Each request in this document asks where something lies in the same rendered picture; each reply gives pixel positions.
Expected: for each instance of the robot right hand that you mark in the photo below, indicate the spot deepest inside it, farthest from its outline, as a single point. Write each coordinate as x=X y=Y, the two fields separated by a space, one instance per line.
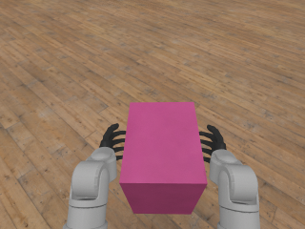
x=216 y=143

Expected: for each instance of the left robot forearm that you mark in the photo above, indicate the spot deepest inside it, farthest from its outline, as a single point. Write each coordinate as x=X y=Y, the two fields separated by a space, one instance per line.
x=89 y=191

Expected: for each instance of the robot left hand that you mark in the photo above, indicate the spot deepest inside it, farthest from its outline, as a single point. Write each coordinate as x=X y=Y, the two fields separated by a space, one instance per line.
x=109 y=141

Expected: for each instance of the carton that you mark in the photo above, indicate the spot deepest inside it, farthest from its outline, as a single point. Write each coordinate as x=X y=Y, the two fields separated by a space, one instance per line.
x=162 y=170

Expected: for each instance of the right robot forearm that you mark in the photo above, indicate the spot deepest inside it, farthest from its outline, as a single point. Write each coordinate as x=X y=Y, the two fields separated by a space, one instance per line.
x=238 y=196

